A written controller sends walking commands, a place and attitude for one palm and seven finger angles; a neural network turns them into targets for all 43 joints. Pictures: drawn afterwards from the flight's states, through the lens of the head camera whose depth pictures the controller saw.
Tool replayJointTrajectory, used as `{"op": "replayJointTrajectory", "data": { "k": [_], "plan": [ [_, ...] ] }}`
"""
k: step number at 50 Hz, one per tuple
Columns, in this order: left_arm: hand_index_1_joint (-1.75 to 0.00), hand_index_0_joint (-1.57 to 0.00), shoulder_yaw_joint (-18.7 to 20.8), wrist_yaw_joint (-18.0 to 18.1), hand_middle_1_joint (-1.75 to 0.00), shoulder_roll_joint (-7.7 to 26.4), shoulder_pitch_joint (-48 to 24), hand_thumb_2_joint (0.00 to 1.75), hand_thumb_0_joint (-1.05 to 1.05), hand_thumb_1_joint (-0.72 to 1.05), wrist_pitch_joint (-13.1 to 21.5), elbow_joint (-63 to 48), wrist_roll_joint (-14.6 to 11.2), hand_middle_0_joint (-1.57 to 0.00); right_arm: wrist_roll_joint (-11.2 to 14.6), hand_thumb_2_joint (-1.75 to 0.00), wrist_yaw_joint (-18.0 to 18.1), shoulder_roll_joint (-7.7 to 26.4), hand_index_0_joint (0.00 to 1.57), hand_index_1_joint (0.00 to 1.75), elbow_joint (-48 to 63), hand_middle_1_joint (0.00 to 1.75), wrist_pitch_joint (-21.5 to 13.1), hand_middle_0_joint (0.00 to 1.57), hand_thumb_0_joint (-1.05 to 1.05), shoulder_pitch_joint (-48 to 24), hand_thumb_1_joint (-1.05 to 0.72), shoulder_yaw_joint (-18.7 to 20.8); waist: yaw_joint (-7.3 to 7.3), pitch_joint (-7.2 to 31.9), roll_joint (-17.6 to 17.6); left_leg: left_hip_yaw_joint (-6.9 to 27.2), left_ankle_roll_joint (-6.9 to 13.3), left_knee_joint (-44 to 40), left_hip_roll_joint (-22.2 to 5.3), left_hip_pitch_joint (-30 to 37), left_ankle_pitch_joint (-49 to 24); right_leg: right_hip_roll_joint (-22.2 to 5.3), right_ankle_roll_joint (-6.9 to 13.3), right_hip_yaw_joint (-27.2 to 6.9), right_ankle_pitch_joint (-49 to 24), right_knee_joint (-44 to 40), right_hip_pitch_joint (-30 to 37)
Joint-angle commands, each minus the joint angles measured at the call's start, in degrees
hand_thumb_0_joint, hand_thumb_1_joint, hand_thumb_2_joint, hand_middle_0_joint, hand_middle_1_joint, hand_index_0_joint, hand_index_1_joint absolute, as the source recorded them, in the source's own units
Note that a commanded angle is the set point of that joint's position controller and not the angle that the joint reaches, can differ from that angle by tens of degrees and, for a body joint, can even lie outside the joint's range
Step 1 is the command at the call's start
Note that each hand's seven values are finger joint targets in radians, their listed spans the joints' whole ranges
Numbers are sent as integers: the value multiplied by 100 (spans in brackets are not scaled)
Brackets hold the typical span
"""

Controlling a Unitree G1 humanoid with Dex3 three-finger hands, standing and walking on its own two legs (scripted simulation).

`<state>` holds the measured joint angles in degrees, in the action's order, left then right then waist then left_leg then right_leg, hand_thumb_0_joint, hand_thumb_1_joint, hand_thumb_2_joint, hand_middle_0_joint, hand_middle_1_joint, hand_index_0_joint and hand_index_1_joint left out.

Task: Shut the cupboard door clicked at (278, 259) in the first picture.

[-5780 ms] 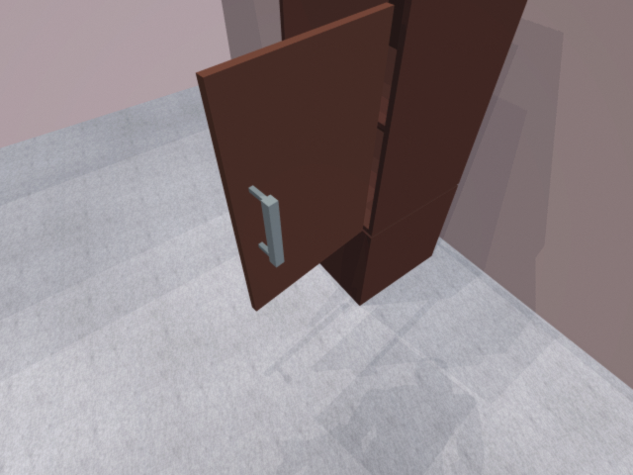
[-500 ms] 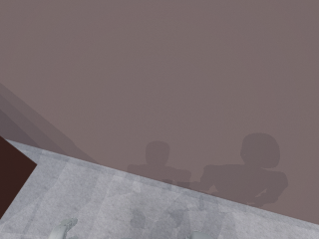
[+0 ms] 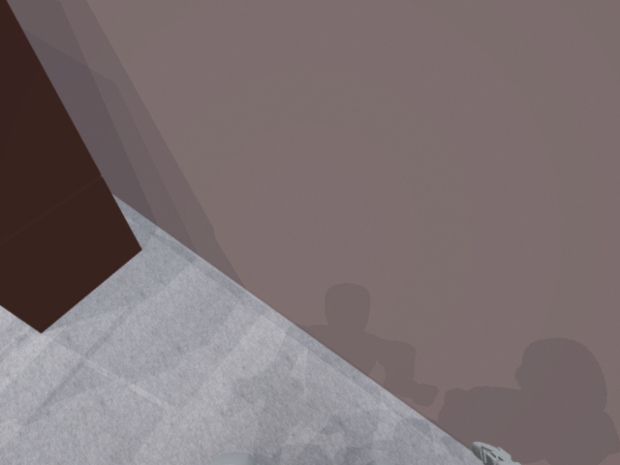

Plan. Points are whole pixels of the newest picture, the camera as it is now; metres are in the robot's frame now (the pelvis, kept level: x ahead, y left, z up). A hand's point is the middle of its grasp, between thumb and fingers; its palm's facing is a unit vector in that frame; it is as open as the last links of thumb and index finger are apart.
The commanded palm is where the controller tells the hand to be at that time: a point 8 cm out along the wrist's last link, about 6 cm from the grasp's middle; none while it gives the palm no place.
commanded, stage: turn to face it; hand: left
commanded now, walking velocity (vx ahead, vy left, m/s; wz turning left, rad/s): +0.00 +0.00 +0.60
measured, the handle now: out of the picture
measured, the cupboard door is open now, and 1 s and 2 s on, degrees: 97 97 97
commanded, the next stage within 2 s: take the last steps up to it in 1.80 s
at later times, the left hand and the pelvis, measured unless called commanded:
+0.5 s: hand out of the picture +0.05 +0.16 -0.13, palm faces +0.28 -0.92 -0.27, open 7.4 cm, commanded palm none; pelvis +0.01 -0.06 +0.02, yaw +18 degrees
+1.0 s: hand out of the picture +0.01 +0.18 -0.14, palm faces +0.56 -0.78 -0.28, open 7.4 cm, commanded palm none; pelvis +0.04 -0.06 +0.01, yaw +35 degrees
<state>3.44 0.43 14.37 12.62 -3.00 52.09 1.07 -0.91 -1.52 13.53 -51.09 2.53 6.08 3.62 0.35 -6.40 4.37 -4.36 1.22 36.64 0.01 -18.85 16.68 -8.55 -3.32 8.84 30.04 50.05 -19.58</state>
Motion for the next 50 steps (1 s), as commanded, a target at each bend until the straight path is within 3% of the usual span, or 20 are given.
{"op": "replayJointTrajectory", "data": {
  "k": [1, 3, 6, 11, 14, 15, 16, 17, 19, 22, 28, 31, 32, 33, 34, 35, 40, 47, 49, 50],
  "plan": [
    [-30, -20, 184, 43, -30, 522, -650, 90, 0, 90, 111, -711, 7, -20, -65, -90, 232, 1300, 20, 30, 241, 30, -124, 20, 0, 600, -90, 295, -359, 956, -1667, 2317, 981, -1699, -1829, 1083, -1928, 97, -94, -902, -91, 1695, -1482],
    [-30, -20, 192, -8, -30, 528, -421, 90, 0, 90, 77, -528, 12, -20, -53, -90, 247, 1143, 20, 30, 304, 30, -143, 20, 0, 278, -90, 224, -157, 755, -1405, 1886, 730, -1800, -1447, 795, -1738, 202, -126, -921, -614, 1576, -1272],
    [-30, -20, 182, -27, -30, 485, -347, 90, 0, 90, 88, -501, -4, -20, -37, -90, 241, 1158, 20, 30, 290, 30, -158, 20, 0, 292, -90, 223, -104, 864, -1299, 1771, 680, -1777, -1246, 836, -1631, 344, -143, -862, -689, 993, -1001],
    [-30, -20, 133, -7, -30, 442, -463, 90, 0, 90, 132, -632, -29, -20, -69, -90, 192, 1223, 20, 30, 281, 30, -94, 20, 0, 307, -90, 308, -167, 893, -1408, 2121, 704, -1601, -1133, 641, -1518, 672, -111, -688, -508, -480, -286],
    [-30, -20, 168, 20, -30, 521, 69, 90, 0, 90, 193, -510, -58, -20, -25, -90, 181, 1194, 20, 30, 383, 30, -45, 20, 0, 15, -90, 333, 106, 960, -1384, 2178, 485, -1172, -873, -70, -1325, 817, -53, -582, -1273, -1888, 933],
    [-30, -20, 230, 56, -30, 724, 321, 90, 0, 90, 243, -474, -39, -20, 19, -90, 169, 1006, 20, 30, 445, 30, -36, 20, 0, -42, -90, 316, 244, 984, -845, 2040, 242, -758, -574, -654, -703, 498, 28, -882, -1515, -2737, 1651],
    [-30, -20, 345, 113, -30, 1265, 511, 90, 0, 90, 300, -466, 60, -20, 70, -90, 131, 642, 20, 30, 555, 30, -36, 20, 0, -51, -90, 270, 359, 990, 683, 1176, -194, 466, 166, -1644, 662, -915, 465, -2412, -1157, -3545, 2185],
    [-30, -20, 339, 135, -30, 1482, 382, 90, 0, 90, 293, -534, 71, -20, 41, -90, 109, 648, 20, 30, 652, 30, -37, 20, 0, -198, -90, 266, 377, 803, 1319, 686, -352, 2042, 340, -1681, 1890, -2018, 1103, -3228, -1529, -3800, 1447],
    [-30, -20, 203, 148, -30, 916, -239, 90, 0, 90, 324, -681, 32, -20, -21, -90, 53, 666, 20, 30, 470, 30, 17, 20, 0, 37, -90, 285, -37, 592, 709, 865, -348, 3155, -49, -1607, 1256, -1411, 1177, -2179, -2186, -3468, 958],
    [-30, -20, 136, 153, -30, 711, -312, 90, 0, 90, 334, -695, 17, -20, 8, -90, -2, 517, 20, 30, 331, 30, 61, 20, 0, 25, -90, 208, -72, 629, 1052, 431, -526, 2765, -193, -1428, 1008, -960, 1005, -987, -4125, -2935, 1332],
    [-30, -20, 266, 129, -30, 1045, 307, 90, 0, 90, 337, -457, 61, -20, 51, -90, -46, 257, 20, 30, 436, 30, -6, 20, 0, -382, -90, 71, 242, 783, 665, -165, -478, 659, -6, -669, 917, -1143, 962, -660, -4892, -2399, 1768],
    [-30, -20, 287, 89, -30, 1056, 193, 90, 0, 90, 313, -415, 14, -20, 31, -90, -21, 407, 20, 30, 346, 30, -46, 20, 0, 36, -90, 97, -10, 930, 576, -235, -371, -465, 69, 255, 18, -1055, 626, -322, -4519, -1803, 1397],
    [-30, -20, 293, 73, -30, 1014, 73, 90, 0, 90, 299, -476, -38, -20, 14, -90, -6, 606, 20, 30, 250, 30, -91, 20, 0, 428, -90, 154, -258, 1164, 200, -39, -265, -1101, -55, 1025, -780, -978, 402, -121, -4206, -1121, 976],
    [-30, -20, 246, 43, -30, 706, 60, 90, 0, 90, 256, -629, -72, -20, -40, -90, 37, 1213, 20, 30, 191, 30, -142, 20, 0, 829, -90, 300, -460, 1461, -1262, 1573, 285, -1318, -1267, 2017, -2180, -346, -2, 175, -2018, 78, -322],
    [-30, -20, 102, 42, -30, 382, -325, 90, 0, 90, 231, -861, -78, -20, -37, -90, 105, 1679, 20, 30, 115, 30, -128, 20, 0, 1268, -90, 418, -693, 1466, -2291, 3070, 1160, -1458, -2391, 2273, -4363, 236, -211, -162, 938, 1192, -1440],
    [-30, -20, 118, 72, -30, 571, -557, 90, 0, 90, 171, -910, -30, -20, -42, -90, 142, 1657, 20, 30, -7, 30, -96, 20, 0, 1369, -90, 393, -671, 1448, -1583, 2781, 1395, -1332, -2477, 2114, -4061, 133, -83, -768, 835, 1626, -1500],
    [-30, -20, 170, 7, -30, 483, -379, 90, 0, 90, 86, -551, -22, -20, -49, -90, 262, 1117, 20, 30, 266, 30, -167, 20, 0, 344, -90, 215, -142, 937, -1434, 1849, 759, -1596, -1327, 982, -2377, 265, -131, -901, -497, 1383, -1068],
    [-30, -20, 133, -1, -30, 410, -393, 90, 0, 90, 130, -624, -42, -20, -80, -90, 194, 1203, 20, 30, 283, 30, -86, 20, 0, 238, -90, 300, -122, 887, -1428, 2164, 701, -1540, -1120, 445, -1533, 690, -96, -659, -486, -654, -17],
    [-30, -20, 152, 13, -30, 458, -53, 90, 0, 90, 183, -549, -56, -20, -42, -90, 189, 1185, 20, 30, 327, 30, -58, 20, 0, 74, -90, 326, 57, 927, -1434, 2161, 544, -1200, -943, 42, -1556, 808, -73, -582, -1109, -1635, 770],
    [-30, -20, 196, 36, -30, 591, 209, 90, 0, 90, 240, -496, -56, -20, 1, -90, 178, 1087, 20, 30, 374, 30, -53, 20, 0, -17, -90, 317, 210, 1018, -1073, 2061, 329, -849, -702, -318, -1258, 687, -48, -660, -1612, -2475, 1410]
  ]
}}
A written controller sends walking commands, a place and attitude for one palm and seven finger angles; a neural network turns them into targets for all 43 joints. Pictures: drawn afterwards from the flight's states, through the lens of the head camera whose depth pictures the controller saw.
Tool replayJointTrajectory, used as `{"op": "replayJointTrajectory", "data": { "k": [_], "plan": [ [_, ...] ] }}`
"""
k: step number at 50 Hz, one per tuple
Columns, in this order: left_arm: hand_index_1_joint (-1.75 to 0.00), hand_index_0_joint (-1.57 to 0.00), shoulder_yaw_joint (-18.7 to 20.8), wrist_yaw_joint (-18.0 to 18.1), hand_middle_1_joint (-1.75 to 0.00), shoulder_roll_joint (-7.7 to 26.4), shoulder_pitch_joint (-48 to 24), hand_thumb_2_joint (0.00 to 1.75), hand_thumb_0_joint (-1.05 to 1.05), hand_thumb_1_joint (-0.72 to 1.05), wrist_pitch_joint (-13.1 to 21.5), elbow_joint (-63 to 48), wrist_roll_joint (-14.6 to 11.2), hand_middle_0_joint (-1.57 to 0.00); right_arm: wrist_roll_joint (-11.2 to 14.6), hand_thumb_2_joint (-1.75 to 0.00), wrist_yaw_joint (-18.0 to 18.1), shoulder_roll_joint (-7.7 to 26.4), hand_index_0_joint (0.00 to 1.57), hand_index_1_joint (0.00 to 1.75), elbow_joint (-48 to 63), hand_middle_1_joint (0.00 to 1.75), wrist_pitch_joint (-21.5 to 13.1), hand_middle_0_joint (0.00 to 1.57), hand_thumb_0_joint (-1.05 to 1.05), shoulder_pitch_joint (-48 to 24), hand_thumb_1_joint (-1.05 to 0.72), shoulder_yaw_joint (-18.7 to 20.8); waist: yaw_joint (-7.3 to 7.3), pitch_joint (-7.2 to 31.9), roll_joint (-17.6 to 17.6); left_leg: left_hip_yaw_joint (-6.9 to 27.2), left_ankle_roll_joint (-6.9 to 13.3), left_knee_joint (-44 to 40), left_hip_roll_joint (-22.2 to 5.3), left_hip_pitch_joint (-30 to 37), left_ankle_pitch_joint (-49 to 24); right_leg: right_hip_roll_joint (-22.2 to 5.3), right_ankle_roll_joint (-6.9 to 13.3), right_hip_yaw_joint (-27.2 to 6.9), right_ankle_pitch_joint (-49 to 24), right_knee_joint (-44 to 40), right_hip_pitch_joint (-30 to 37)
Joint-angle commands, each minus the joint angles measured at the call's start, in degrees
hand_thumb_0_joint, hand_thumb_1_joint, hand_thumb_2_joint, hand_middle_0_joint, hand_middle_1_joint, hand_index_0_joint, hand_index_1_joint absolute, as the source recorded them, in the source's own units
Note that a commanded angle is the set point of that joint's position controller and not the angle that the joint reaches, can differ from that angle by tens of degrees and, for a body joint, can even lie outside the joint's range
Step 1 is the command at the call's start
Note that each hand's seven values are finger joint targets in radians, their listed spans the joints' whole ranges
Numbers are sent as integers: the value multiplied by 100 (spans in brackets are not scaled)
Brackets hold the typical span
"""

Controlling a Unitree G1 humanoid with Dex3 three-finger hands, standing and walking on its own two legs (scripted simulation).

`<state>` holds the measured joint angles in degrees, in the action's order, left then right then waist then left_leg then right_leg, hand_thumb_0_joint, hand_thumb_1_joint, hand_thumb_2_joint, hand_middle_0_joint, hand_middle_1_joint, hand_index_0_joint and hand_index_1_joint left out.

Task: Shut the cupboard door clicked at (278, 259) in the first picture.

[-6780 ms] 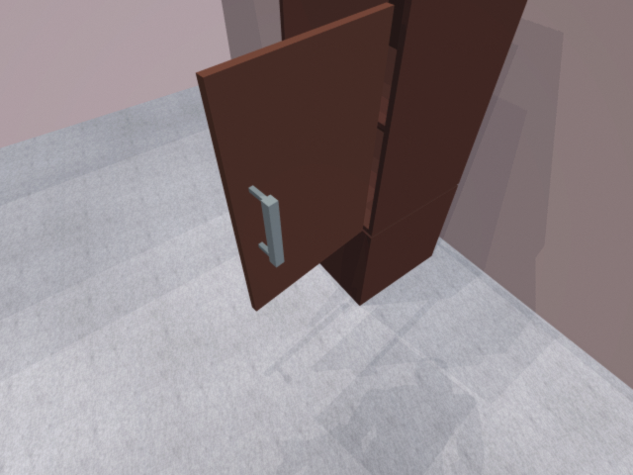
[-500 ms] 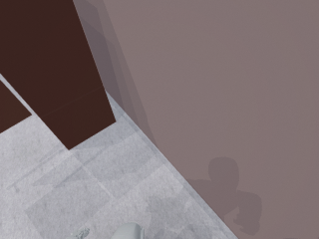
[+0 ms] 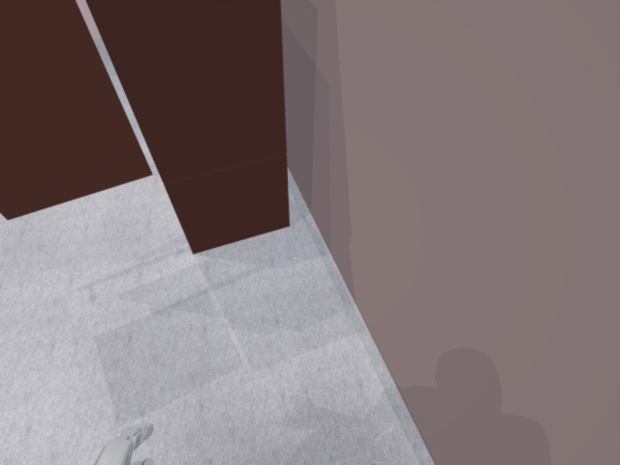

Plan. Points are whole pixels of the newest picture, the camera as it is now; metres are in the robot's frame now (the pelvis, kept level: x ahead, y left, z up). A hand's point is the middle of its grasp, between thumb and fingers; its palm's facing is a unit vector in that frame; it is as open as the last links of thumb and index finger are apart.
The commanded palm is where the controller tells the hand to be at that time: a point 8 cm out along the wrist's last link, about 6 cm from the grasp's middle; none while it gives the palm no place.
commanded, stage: turn to face it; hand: left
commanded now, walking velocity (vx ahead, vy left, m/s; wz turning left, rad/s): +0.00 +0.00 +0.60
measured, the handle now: out of the picture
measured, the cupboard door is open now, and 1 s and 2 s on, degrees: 97 97 97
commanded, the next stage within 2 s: take the last steps up to it in 0.80 s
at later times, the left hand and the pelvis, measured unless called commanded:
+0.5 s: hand out of the picture +0.00 +0.21 -0.19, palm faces +0.33 -0.92 -0.22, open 7.4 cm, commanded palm none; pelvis +0.01 +0.00 -0.01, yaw +18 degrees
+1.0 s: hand out of the picture +0.01 +0.14 -0.15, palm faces +0.47 -0.85 -0.23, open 7.4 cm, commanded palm none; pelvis +0.04 -0.06 +0.01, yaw +27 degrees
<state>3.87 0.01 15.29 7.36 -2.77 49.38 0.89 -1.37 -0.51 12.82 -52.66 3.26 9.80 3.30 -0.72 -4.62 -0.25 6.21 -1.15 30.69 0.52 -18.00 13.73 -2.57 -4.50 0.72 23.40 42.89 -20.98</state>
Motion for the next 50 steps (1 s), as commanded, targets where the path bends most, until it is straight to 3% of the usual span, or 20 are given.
{"op": "replayJointTrajectory", "data": {
  "k": [1, 2, 3, 4, 7, 14, 17, 18, 19, 20, 21, 26, 34, 37, 39, 40, 41, 42, 45, 50],
  "plan": [
    [-30, -20, 253, 134, -30, 962, 951, 90, 0, 90, 284, -206, 46, -20, 111, -90, 41, 835, 20, 30, 622, 30, -126, 20, 0, -403, -90, 317, 433, 886, 503, 428, 189, 715, -181, -1344, 198, -1015, 348, -987, -729, -2569, 2319],
    [-30, -20, 315, 165, -30, 1376, 972, 90, 0, 90, 295, -237, 94, -20, 104, -90, 22, 574, 20, 30, 774, 30, -133, 20, 0, -504, -90, 268, 504, 737, 1915, -449, -157, 2281, 434, -1821, 2107, -2476, 1033, -2333, -1256, -2950, 2011],
    [-30, -20, 229, 189, -30, 1259, 829, 90, 0, 90, 287, -286, 51, -20, 58, -90, -5, 823, 20, 30, 733, 30, -95, 20, 0, -502, -90, 299, 393, 578, 1458, -154, -70, 3362, 69, -1647, 2135, -2597, 1335, -2051, -1387, -2879, 1286],
    [-30, -20, 158, 181, -30, 942, 377, 90, 0, 90, 293, -390, 44, -20, 35, -90, -49, 745, 20, 30, 635, 30, -59, 20, 0, -301, -90, 306, 112, 435, 1150, -125, -83, 3776, -38, -1606, 1610, -2121, 1267, -1384, -1272, -2803, 1047],
    [-30, -20, 70, 184, -30, 590, 133, 90, 0, 90, 308, -462, 16, -20, 33, -90, -105, 647, 20, 30, 425, 30, 17, 20, 0, -274, -90, 277, -16, 327, 1500, -517, -268, 3861, -226, -1560, 1120, -1573, 1045, -264, -2776, -2417, 1183],
    [-30, -20, 213, 174, -30, 938, 818, 90, 0, 90, 320, -193, 81, -20, 86, -90, -146, 340, 20, 30, 585, 30, -65, 20, 0, -762, -90, 107, 343, 560, 1054, -1164, -238, 1421, -123, -781, 1288, -1862, 1124, 161, -3811, -1832, 1819],
    [-30, -20, 239, 124, -30, 959, 725, 90, 0, 90, 300, -121, 27, -20, 68, -90, -108, 474, 20, 30, 460, 30, -147, 20, 0, -236, -90, 112, 62, 808, 941, -1267, -111, -26, 5, 286, 242, -1695, 724, 579, -3754, -1034, 1515],
    [-30, -20, 223, 102, -30, 877, 620, 90, 0, 90, 282, -178, -27, -20, 49, -90, -90, 739, 20, 30, 364, 30, -201, 20, 0, 174, -90, 181, -186, 1079, 418, -959, 26, -640, -249, 1194, -729, -1544, 438, 818, -3334, -215, 967],
    [-30, -20, 138, 60, -30, 475, 585, 90, 0, 90, 244, -353, -74, -20, -7, -90, -39, 1392, 20, 30, 308, 30, -256, 20, 0, 560, -90, 340, -379, 1265, -1357, 1104, 741, -823, -1751, 2171, -2661, -693, -22, 1018, -224, 1103, -648],
    [-30, -20, 29, 93, -30, 300, 191, 90, 0, 90, 185, -519, -52, -20, 23, -90, 41, 1701, 20, 30, 207, 30, -206, 20, 0, 884, -90, 403, -506, 1293, -1632, 1786, 1434, -840, -2456, 2089, -4277, -409, -39, 418, 1594, 1862, -1189],
    [-30, -20, 28, 114, -30, 414, 27, 90, 0, 90, 127, -565, -28, -20, 8, -90, 68, 1606, 20, 30, 212, 30, -183, 20, 0, 854, -90, 351, -468, 1080, -938, 1388, 1541, -793, -2486, 1734, -3624, -561, 45, 69, 1368, 2149, -1113],
    [-30, -20, 68, 46, -30, 308, 266, 90, 0, 90, 63, -80, 6, -20, 1, -90, 214, 1048, 20, 30, 337, 30, -288, 20, 0, 70, -90, 153, -22, 770, -914, 588, 1066, -957, -1468, 1133, -2940, -358, 23, -66, 162, 2157, -952],
    [-30, -20, -2, 46, -30, 178, 153, 90, 0, 90, 77, -76, -21, -20, -29, -90, 166, 1034, 20, 30, 191, 30, -222, 20, 0, 122, -90, 172, -43, 624, -938, 602, 1035, -1052, -1344, 790, -2101, -20, 47, 207, 231, 389, -92],
    [-30, -20, 13, 62, -30, 198, 615, 90, 0, 90, 147, 87, -44, -20, 2, -90, 148, 1004, 20, 30, 192, 30, -190, 20, 0, -82, -90, 188, 180, 648, -873, 631, 866, -742, -1184, 270, -1770, 140, 100, 307, -504, -827, 910],
    [-30, -20, 105, 118, -30, 570, 1021, 90, 0, 90, 266, 204, 4, -20, 89, -90, 109, 682, 20, 30, 230, 30, -190, 20, 0, -105, -90, 157, 370, 779, 185, 214, 352, 170, -562, -590, -431, -575, 281, -433, -1244, -2296, 2073],
    [-30, -20, 194, 149, -30, 1059, 1071, 90, 0, 90, 313, 201, 71, -20, 119, -90, 82, 327, 20, 30, 356, 30, -186, 20, 0, -86, -90, 91, 362, 656, 1780, -655, -49, 1349, 257, -1269, 1466, -1935, 880, -1853, -1836, -2738, 2132],
    [-30, -20, 176, 155, -30, 1157, 1032, 90, 0, 90, 308, 124, 54, -20, 96, -90, 72, 568, 20, 30, 415, 30, -111, 20, 0, -229, -90, 149, 452, 575, 1623, -396, -17, 2458, 72, -1029, 2214, -2498, 1393, -1949, -2025, -2863, 1336],
    [-30, -20, 114, 150, -30, 961, 793, 90, 0, 90, 301, 55, 38, -20, 66, -90, 42, 463, 20, 30, 360, 30, -87, 20, 0, -234, -90, 136, 306, 356, 1141, -283, 3, 2980, 39, -1129, 1925, -2175, 1468, -1553, -2014, -2831, 1081],
    [-30, -20, 13, 160, -30, 498, 544, 90, 0, 90, 373, 73, -10, -20, 48, -90, 35, 467, 20, 30, 20, 30, -24, 20, 0, -70, -90, 157, 96, 244, 1333, -359, -143, 3623, -113, -1291, 1153, -1470, 1203, -669, -3189, -2500, 1249],
    [-30, -20, 77, 128, -30, 488, 1173, 90, 0, 90, 513, 325, 9, -20, 10, -90, -88, 314, 20, 30, -22, 30, -77, 20, 0, -341, -90, 117, 363, 305, 723, -620, -246, 2976, -240, -1590, 654, -1651, 1109, -657, -1536, -2978, 1911]
  ]
}}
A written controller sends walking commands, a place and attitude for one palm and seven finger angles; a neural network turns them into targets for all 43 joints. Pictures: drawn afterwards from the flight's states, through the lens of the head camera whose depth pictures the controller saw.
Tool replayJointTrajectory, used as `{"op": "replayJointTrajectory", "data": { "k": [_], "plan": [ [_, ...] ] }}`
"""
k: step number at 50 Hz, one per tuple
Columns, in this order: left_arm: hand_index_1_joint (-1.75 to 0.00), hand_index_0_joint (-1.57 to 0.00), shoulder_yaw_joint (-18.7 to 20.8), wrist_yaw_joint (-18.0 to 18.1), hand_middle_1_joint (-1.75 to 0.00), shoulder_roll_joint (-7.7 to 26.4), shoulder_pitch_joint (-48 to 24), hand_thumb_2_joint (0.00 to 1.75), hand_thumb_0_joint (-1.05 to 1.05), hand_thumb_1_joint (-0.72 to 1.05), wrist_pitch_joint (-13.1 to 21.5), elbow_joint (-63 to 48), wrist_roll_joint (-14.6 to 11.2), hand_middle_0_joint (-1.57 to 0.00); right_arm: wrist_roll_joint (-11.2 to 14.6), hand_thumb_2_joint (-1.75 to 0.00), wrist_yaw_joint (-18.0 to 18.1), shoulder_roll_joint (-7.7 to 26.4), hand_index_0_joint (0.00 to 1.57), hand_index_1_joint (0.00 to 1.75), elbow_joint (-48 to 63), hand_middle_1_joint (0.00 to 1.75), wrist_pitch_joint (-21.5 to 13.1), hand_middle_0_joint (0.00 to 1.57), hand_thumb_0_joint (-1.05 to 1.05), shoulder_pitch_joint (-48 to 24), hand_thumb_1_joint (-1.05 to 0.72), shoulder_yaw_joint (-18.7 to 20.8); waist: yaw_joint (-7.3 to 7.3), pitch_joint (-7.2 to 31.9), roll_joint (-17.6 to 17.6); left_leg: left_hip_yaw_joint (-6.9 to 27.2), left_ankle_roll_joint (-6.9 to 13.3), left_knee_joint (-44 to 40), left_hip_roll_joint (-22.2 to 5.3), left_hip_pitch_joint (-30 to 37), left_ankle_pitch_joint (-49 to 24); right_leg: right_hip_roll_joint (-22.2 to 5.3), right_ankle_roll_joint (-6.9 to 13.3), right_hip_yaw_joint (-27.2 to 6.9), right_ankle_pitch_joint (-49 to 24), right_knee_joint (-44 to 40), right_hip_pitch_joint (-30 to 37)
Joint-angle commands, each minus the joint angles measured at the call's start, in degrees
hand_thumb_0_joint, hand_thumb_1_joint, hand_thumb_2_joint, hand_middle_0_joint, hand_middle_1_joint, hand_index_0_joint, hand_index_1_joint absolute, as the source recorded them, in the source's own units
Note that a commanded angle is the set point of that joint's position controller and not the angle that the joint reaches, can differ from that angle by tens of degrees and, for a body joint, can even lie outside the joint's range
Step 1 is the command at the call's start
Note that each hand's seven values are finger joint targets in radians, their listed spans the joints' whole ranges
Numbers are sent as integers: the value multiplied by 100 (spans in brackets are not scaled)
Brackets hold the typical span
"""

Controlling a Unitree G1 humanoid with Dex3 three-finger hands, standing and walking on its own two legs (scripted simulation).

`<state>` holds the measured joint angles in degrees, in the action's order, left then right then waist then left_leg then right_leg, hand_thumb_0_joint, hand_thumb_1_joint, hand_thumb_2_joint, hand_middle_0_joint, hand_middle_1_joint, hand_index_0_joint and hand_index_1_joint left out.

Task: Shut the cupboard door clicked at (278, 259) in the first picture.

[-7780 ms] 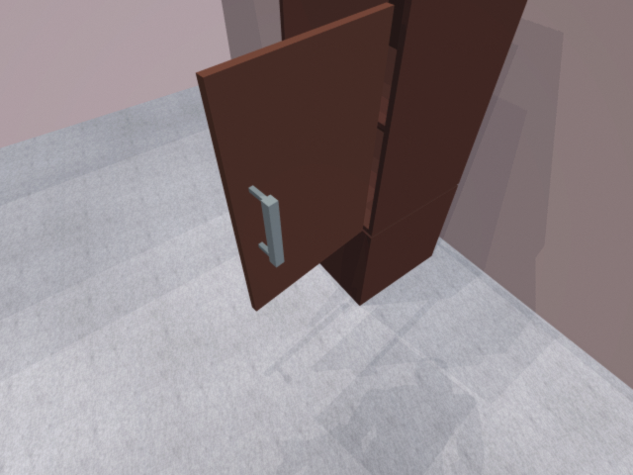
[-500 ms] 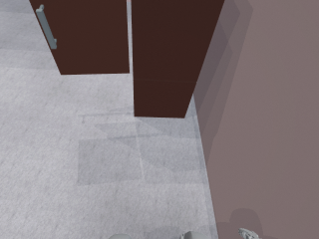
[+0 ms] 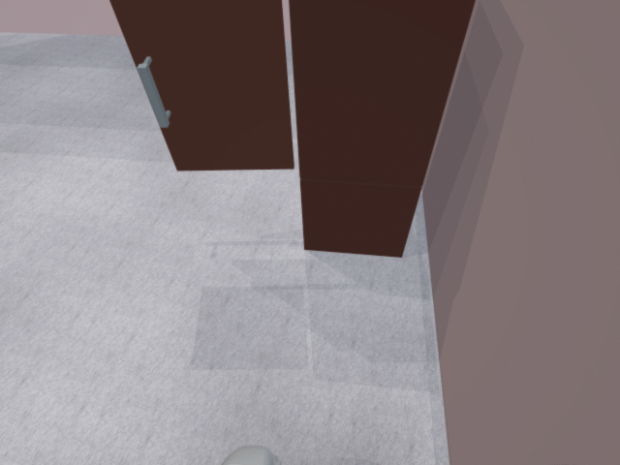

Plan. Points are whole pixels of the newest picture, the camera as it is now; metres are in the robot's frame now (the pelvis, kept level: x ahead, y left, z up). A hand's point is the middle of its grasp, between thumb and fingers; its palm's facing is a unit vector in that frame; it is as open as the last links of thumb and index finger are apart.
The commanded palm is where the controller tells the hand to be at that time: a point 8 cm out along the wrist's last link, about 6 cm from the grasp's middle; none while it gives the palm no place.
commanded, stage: take the last steps up to it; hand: left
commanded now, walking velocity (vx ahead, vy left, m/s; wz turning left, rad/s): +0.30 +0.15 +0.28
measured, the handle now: (156, 93) +0.97 +0.46 -0.05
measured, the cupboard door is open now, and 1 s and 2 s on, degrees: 97 97 97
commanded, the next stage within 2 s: come to a stop and stand still in 1.46 s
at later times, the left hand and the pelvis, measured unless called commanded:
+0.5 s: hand out of the picture +0.04 +0.30 -0.18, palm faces +0.19 -0.96 -0.19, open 7.4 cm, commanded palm none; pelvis +0.09 +0.11 +0.00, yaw +6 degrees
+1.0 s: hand (166, 328) +0.36 +0.29 -0.17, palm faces +0.11 -0.98 -0.18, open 7.3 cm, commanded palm none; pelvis +0.28 +0.11 +0.00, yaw +5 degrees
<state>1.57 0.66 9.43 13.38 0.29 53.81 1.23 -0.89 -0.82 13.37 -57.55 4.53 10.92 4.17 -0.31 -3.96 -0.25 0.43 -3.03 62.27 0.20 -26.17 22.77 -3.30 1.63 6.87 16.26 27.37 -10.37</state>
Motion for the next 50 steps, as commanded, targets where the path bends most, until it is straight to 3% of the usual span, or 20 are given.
{"op": "replayJointTrajectory", "data": {
  "k": [1, 7, 11, 15, 16, 17, 18, 19, 21, 23, 28, 36, 39, 40, 41, 42, 43, 44, 47, 50],
  "plan": [
    [-30, -20, 325, 68, -30, 1072, 719, 90, 0, 90, 234, -31, -14, -20, -32, -90, -81, 248, 20, 30, 487, 30, -220, 20, 0, -547, -90, 45, 387, 198, 728, -60, -58, -292, -249, -886, -276, -1681, 516, -1319, -528, -1533, 990],
    [-30, -20, 392, 36, -30, 1116, 1145, 90, 0, 90, 303, 342, 43, -20, -33, -90, -144, 212, 20, 30, 653, 30, -302, 20, 0, -1043, -90, -7, 554, -15, 736, -173, -26, -1250, -429, -1028, -178, -2048, 677, -1342, -96, -1719, 1270],
    [-30, -20, 416, -12, -30, 1192, 1010, 90, 0, 90, 297, 478, 73, -20, -7, -90, -215, 105, 20, 30, 726, 30, -364, 20, 0, -1125, -90, -55, 471, -130, 1039, -404, 82, -2132, -391, -241, -228, -2026, 530, -878, 104, -1640, 635],
    [-30, -20, 420, -69, -30, 1241, 631, 90, 0, 90, 237, 501, 38, -20, -23, -90, -151, 275, 20, 30, 386, 30, -506, 20, 0, -4, -90, -64, -116, 130, 564, -962, 217, -3537, 34, 2132, -753, -1481, 129, -72, 78, -594, -661],
    [-30, -20, 365, -115, -30, 1034, 568, 90, 0, 90, 227, 446, 20, -20, -34, -90, -80, 690, 20, 30, 204, 30, -551, 20, 0, 731, -90, 46, -451, 491, -438, -403, 390, -3776, -356, 3172, -342, -1055, -84, 316, 255, 718, -1352],
    [-30, -20, 274, -143, -30, 651, 484, 90, 0, 90, 202, 216, -22, -20, -111, -90, 7, 1308, 20, 30, 34, 30, -603, 20, 0, 1548, -90, 207, -751, 750, -2088, 1985, 979, -4540, -1908, 3749, 318, -205, -403, 664, 1874, 2703, -2637],
    [-30, -20, 220, -96, -30, 651, -48, 90, 0, 90, 181, -24, 15, -20, -75, -90, 114, 1431, 20, 30, -58, 30, -542, 20, 0, 1862, -90, 207, -855, 624, -1601, 2394, 1420, -5031, -2301, 3323, 310, -174, -263, -80, 1999, 3774, -3052],
    [-30, -20, 221, -102, -30, 602, -195, 90, 0, 90, 213, -67, 9, -20, -72, -90, 147, 1280, 20, 30, 2, 30, -551, 20, 0, 1555, -90, 136, -660, 351, -967, 2205, 1594, -5061, -2315, 3006, 174, -410, -142, -345, 1629, 4219, -3279],
    [-30, -20, 219, -135, -30, 572, -4, 90, 0, 90, 179, 180, 31, -20, -54, -90, 180, 725, 20, 30, 216, 30, -657, 20, 0, 784, -90, -46, -209, 175, -706, 1595, 1398, -5073, -1910, 2110, -365, -615, -141, -536, 777, 4385, -2906],
    [-30, -20, 209, -167, -30, 494, 267, 90, 0, 90, 112, 323, 39, -20, -51, -90, 192, 459, 20, 30, 203, 30, -766, 20, 0, 653, -90, -133, -7, 1, -562, 897, 1244, -5198, -1596, 1921, -1317, -571, -185, -530, 238, 4158, -2628],
    [-30, -20, 201, -156, -30, 428, -1, 90, 0, 90, 66, 184, 18, -20, -40, -90, 218, 291, 20, 30, -66, 30, -901, 20, 0, 1065, -90, -132, 95, 85, -349, 260, 1333, -5151, -1415, 2342, -3129, -415, -236, -458, -264, 3339, -2628],
    [-30, -20, 134, -194, -30, 391, -1123, 90, 0, 90, 84, -287, -4, -20, -105, -90, 232, 337, 20, 30, -479, 30, -856, 20, 0, 1589, -90, -183, -120, -281, -376, 28, 1266, -4885, -1500, 2484, -3461, -132, -8, -169, -256, 1381, -1917],
    [-30, -20, 205, -195, -30, 525, -409, 90, 0, 90, 132, -119, 1, -20, -77, -90, 243, 419, 20, 30, -590, 30, -836, 20, 0, 1564, -90, -190, 273, 37, -159, -235, 1036, -3802, -1267, 2143, -4102, 183, 123, 21, -468, 610, -366],
    [-30, -20, 279, -172, -30, 707, 358, 90, 0, 90, 189, 115, 15, -20, -22, -90, 231, 420, 20, 30, -578, 30, -846, 20, 0, 1481, -90, -193, 604, 403, 58, -411, 836, -2837, -979, 1576, -3983, 145, 245, -161, -739, 352, 893],
    [-30, -20, 425, -101, -30, 1200, 1258, 90, 0, 90, 255, 370, 57, -20, 50, -90, 186, 262, 20, 30, -446, 30, -860, 20, 0, 1466, -90, -179, 902, 938, 951, -782, 549, -1285, -358, 236, -2440, -1087, 723, -1806, -1008, 64, 2358],
    [-30, -20, 488, -70, -30, 1595, 1597, 90, 0, 90, 257, 460, -38, -20, 89, -90, 194, 169, 20, 30, -314, 30, -852, 20, 0, 1541, -90, -175, 817, 1304, 1521, -687, 340, 575, 142, -650, 1129, -2464, 1429, -3644, -1573, -826, 2723],
    [-30, -20, 471, -22, -30, 1493, 1221, 90, 0, 90, 238, 334, -109, -20, 66, -90, 175, 367, 20, 30, -260, 30, -805, 20, 0, 1165, -90, -129, 757, 764, 667, -7, 391, 1028, -253, -936, 881, -2422, 1499, -3457, -915, -1185, 1984],
    [-30, -20, 407, 7, -30, 1213, 779, 90, 0, 90, 249, 230, -96, -20, 55, -90, 163, 187, 20, 30, -217, 30, -783, 20, 0, 765, -90, -120, 591, 286, 407, 101, 367, 1002, -444, -1019, 355, -2138, 1286, -3108, -667, -1342, 1177],
    [-30, -20, 243, 8, -30, 622, 214, 90, 0, 90, 365, 166, -88, -20, -43, -90, 100, -170, 20, 30, -327, 30, -625, 20, 0, 959, -90, -158, 93, 41, 675, 4, 213, 201, -721, -401, -417, -1478, 827, -1485, -1564, -1580, -4],
    [-30, -20, 235, -20, -30, 580, 390, 90, 0, 90, 456, 345, -60, -20, -36, -90, 44, -321, 20, 30, -353, 30, -560, 20, 0, 1015, -90, -151, 25, 290, 684, -277, 88, -718, -641, -171, -701, -1227, 781, -1040, -1809, -1628, 50]
  ]
}}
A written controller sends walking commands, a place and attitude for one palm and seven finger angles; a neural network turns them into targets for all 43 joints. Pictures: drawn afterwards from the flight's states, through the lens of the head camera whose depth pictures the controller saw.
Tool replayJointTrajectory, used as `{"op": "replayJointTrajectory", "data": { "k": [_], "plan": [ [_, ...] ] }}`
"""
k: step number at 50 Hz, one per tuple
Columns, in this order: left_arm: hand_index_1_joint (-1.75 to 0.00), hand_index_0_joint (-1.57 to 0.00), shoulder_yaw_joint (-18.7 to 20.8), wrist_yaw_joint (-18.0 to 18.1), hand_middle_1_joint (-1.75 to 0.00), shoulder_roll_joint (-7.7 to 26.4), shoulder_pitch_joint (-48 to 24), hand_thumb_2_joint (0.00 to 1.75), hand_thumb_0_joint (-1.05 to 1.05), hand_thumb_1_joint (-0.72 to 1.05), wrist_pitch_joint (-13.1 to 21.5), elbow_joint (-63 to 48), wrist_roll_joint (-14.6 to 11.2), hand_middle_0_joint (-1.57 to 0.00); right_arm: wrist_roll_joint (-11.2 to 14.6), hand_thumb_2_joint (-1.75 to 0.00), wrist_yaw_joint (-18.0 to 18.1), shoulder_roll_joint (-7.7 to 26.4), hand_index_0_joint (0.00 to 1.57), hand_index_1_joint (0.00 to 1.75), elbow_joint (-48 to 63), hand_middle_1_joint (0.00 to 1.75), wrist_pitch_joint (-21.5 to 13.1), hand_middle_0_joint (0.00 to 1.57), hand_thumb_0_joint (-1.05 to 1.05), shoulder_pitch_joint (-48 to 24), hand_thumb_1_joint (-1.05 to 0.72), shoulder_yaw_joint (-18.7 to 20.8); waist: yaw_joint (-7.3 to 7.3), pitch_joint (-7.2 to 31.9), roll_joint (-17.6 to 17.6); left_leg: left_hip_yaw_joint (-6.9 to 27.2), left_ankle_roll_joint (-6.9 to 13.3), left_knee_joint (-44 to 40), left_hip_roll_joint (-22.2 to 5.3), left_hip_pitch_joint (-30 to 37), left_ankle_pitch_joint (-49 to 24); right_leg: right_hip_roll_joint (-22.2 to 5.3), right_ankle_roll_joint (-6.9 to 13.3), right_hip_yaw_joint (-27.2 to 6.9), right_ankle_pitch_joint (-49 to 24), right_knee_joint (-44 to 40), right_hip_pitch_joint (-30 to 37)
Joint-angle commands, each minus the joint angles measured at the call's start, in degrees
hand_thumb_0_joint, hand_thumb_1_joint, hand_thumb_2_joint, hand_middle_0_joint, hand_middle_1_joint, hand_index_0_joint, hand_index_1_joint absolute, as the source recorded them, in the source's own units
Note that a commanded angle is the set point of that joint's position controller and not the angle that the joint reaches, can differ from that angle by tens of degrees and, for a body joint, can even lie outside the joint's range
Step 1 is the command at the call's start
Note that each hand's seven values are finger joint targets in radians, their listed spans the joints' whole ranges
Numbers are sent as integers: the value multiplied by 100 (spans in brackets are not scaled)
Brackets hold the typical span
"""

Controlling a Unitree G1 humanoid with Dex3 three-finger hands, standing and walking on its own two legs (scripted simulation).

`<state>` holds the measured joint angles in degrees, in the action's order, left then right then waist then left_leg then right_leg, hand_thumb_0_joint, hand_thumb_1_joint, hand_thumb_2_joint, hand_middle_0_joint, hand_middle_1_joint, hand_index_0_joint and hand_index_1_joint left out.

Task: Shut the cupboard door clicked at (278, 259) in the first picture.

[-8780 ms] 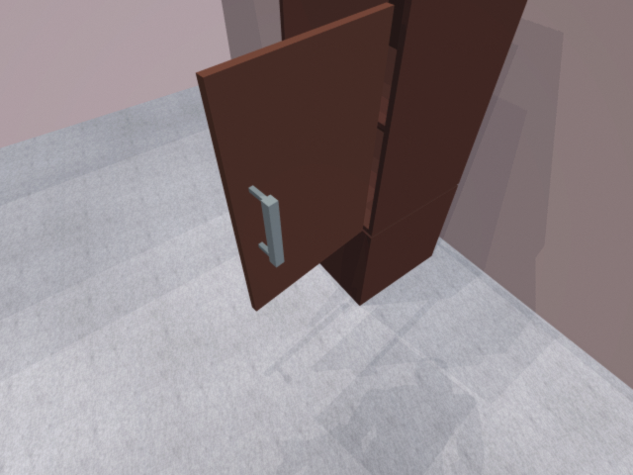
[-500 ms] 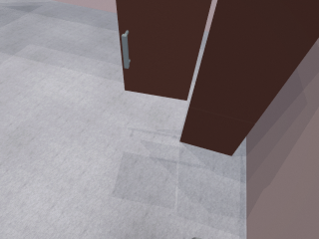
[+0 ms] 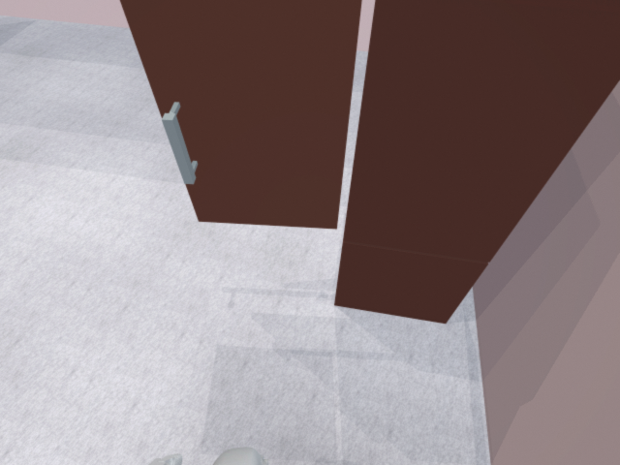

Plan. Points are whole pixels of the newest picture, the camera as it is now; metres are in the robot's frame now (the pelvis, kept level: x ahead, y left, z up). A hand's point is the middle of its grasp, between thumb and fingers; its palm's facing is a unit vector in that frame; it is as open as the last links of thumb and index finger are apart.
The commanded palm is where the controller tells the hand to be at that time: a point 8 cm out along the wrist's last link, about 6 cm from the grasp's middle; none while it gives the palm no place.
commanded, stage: take the last steps up to it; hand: left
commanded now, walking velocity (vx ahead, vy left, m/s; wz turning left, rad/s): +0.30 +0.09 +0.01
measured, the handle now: (183, 144) +0.72 +0.29 -0.05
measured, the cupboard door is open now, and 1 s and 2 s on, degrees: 97 97 97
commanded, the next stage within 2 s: come to a stop and stand still in 0.46 s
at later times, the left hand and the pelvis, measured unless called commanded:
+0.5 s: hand (140, 429) +0.19 +0.27 -0.17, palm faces +0.03 -0.99 -0.14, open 7.4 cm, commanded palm none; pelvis +0.18 +0.09 +0.01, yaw -3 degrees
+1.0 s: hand (176, 339) +0.34 +0.25 -0.19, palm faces -0.03 -0.98 -0.18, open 7.4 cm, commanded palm none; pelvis +0.24 +0.08 -0.01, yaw -2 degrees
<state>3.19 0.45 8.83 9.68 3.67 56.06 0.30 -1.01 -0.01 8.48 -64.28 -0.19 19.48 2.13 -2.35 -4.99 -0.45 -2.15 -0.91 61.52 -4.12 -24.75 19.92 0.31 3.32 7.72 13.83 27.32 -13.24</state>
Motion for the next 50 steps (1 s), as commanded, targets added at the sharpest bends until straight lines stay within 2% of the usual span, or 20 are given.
{"op": "replayJointTrajectory", "data": {
  "k": [1, 3, 8, 10, 12, 13, 14, 15, 18, 21, 28, 32, 35, 37, 38, 40, 42, 44, 47, 50],
  "plan": [
    [-30, -20, 86, 3, -30, 673, 856, 90, 0, 90, 142, 196, 52, -20, -9, -90, -65, 123, 20, 30, 393, 30, -105, 20, 0, -4, -90, 66, 257, 410, 559, -77, -145, -989, -178, -330, -510, -1560, 647, -1135, -1628, -1620, 438],
    [-30, -20, 137, -14, -30, 733, 970, 90, 0, 90, 144, 255, 60, -20, -18, -90, -106, 79, 20, 30, 541, 30, -120, 20, 0, -335, -90, 72, 347, 348, 414, -180, -167, -1554, -134, -378, -733, -1555, 673, -1082, -1478, -1613, 526],
    [-30, -20, 139, -26, -30, 921, 1137, 90, 0, 90, 108, 482, 109, -20, -20, -90, -190, 238, 20, 30, 891, 30, -208, 20, 0, -1103, -90, 114, 451, 14, 851, -236, -77, -2487, 16, -156, -768, -1722, 544, -1122, -1087, -1468, 551],
    [-30, -20, 148, -18, -30, 947, 1074, 90, 0, 90, 71, 523, 103, -20, -29, -90, -175, 378, 20, 30, 883, 30, -247, 20, 0, -989, -90, 129, 304, 9, 836, -357, -19, -3007, 154, 489, -932, -1659, 397, -1003, -1026, -1166, 376],
    [-30, -20, 125, -31, -30, 864, 1026, 90, 0, 90, 21, 485, 91, -20, -56, -90, -89, 741, 20, 30, 615, 30, -316, 20, 0, -66, -90, 199, -161, 322, -145, -250, 101, -3524, 169, 2255, -863, -1228, 186, -654, -991, 195, -559],
    [-30, -20, 71, -60, -30, 632, 1165, 90, 0, 90, -5, 390, 48, -20, -134, -90, -19, 1306, 20, 30, 466, 30, -351, 20, 0, 633, -90, 316, -360, 818, -1266, 1225, 553, -3811, -1012, 3156, -720, -511, -99, -66, 326, 1711, -1423],
    [-30, -20, -3, -54, -30, 487, 1097, 90, 0, 90, 12, 225, 45, -20, -113, -90, 54, 1638, 20, 30, 422, 30, -303, 20, 0, 1114, -90, 360, -458, 1178, -1868, 2461, 1092, -4494, -1908, 3429, -953, -61, -226, -51, 2018, 3384, -2007],
    [-30, -20, 6, -25, -30, 567, 884, 90, 0, 90, -4, 168, 71, -20, -87, -90, 89, 1592, 20, 30, 501, 30, -246, 20, 0, 825, -90, 316, -360, 1002, -1126, 2476, 1317, -4654, -2073, 3003, -795, -314, -139, -552, 1948, 4164, -2219],
    [-30, -20, 14, -74, -30, 469, 837, 90, 0, 90, -106, 314, 103, -20, -44, -90, 132, 946, 20, 30, 798, 30, -324, 20, 0, -184, -90, 90, 118, 220, -467, 1393, 1051, -5000, -1532, 1391, -780, -744, -220, -740, 844, 4383, -2026],
    [-30, -20, 9, -94, -30, 333, 1108, 90, 0, 90, -206, 362, 115, -20, -17, -90, 163, 772, 20, 30, 728, 30, -416, 20, 0, -238, -90, 17, 337, 289, -569, 621, 886, -5053, -1119, 1324, -1830, -687, -301, -649, 375, 3903, -1757],
    [-30, -20, -16, -63, -30, 265, 477, 90, 0, 90, -304, 84, 103, -20, -50, -90, 179, 679, 20, 30, 512, 30, -411, 20, 0, 106, -90, 10, 286, 301, -233, 337, 1048, -5007, -1144, 1660, -2773, -663, -380, -561, 54, 2429, -1589],
    [-30, -20, -113, 35, -30, 257, 325, 90, 0, 90, -352, 84, 56, -20, -68, -90, 263, 661, 20, 30, 380, 30, -325, 20, 0, 114, -90, -74, 269, 422, -378, 191, 858, -4307, -1094, 1716, -4891, -416, -344, -426, 51, 1234, -616],
    [-30, -20, -69, 83, -30, 493, 537, 90, 0, 90, -379, 115, 57, -20, 7, -90, 303, 686, 20, 30, 292, 30, -194, 20, 0, 39, -90, -31, 399, 678, -396, 109, 515, -3689, -834, 1759, -4274, -408, -325, -527, -914, 78, 184],
    [-30, -20, -16, 135, -30, 913, 726, 90, 0, 90, -320, 171, 70, -20, 85, -90, 276, 529, 20, 30, 311, 30, -116, 20, 0, 204, -90, 12, 344, 732, 193, -122, 63, -3320, -237, 929, -2276, -1224, 98, -1443, -4212, 214, 935],
    [-30, -20, -19, 139, -30, 1067, 591, 90, 0, 90, -333, 143, 47, -20, 123, -90, 247, 458, 20, 30, 284, 30, -41, 20, 0, 383, -90, 29, 211, 679, 321, -162, -70, -3319, -3, 903, -1395, -1637, 440, -1500, -4680, 381, 708],
    [-30, -20, 3, 180, -30, 1032, 418, 90, 0, 90, -383, 72, 17, -20, 99, -90, 233, 351, 20, 30, 201, 30, 71, 20, 0, 546, -90, 39, 150, 803, 497, -217, -98, -3118, 63, 1145, -1469, -1579, 495, -1362, -4465, 402, 508],
    [-30, -20, 41, 240, -30, 1030, 490, 90, 0, 90, -386, 57, 14, -20, 84, -90, 248, 410, 20, 30, 257, 30, 105, 20, 0, 484, -90, 87, 229, 1098, 768, -270, -98, -2706, 132, 1147, -1764, -1613, 509, -1362, -5254, 502, 794],
    [-30, -20, 102, 275, -30, 1129, 564, 90, 0, 90, -371, 92, 26, -20, 114, -90, 242, 398, 20, 30, 402, 30, 133, 20, 0, 264, -90, 105, 350, 1208, 1222, -292, -174, -2263, 331, 593, -23, -1903, 785, -1607, -6240, 429, 1336],
    [-30, -20, 161, 310, -30, 1134, 372, 90, 0, 90, -423, -3, 78, -20, 112, -90, 235, 337, 20, 30, 552, 30, 205, 20, 0, -83, -90, 134, 393, 963, 1026, -115, -148, -2210, 325, 436, 1042, -2058, 959, -1785, -5762, 115, 1097],
    [-30, -20, 143, 247, -30, 1015, -24, 90, 0, 90, -462, -121, 31, -20, 73, -90, 206, 314, 20, 30, 422, 30, 200, 20, 0, 289, -90, 142, 42, 955, 689, -155, -98, -3621, 168, 1664, -875, -1483, 371, -1370, -3244, 304, 10]
  ]
}}
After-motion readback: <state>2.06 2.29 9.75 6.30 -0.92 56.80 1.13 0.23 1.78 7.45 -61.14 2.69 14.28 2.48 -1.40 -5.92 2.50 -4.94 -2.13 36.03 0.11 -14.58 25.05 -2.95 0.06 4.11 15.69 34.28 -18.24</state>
